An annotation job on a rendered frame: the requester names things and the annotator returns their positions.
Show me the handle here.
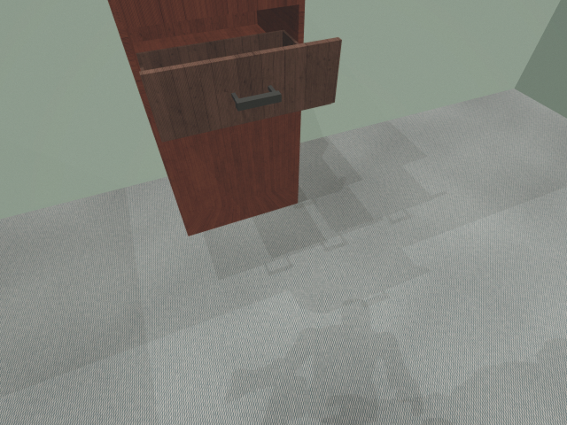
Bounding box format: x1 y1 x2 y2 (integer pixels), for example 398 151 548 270
231 85 282 111

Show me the drawer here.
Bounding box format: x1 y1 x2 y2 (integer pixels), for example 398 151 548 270
136 30 342 142

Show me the cabinet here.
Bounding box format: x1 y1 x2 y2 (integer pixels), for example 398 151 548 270
108 0 305 236

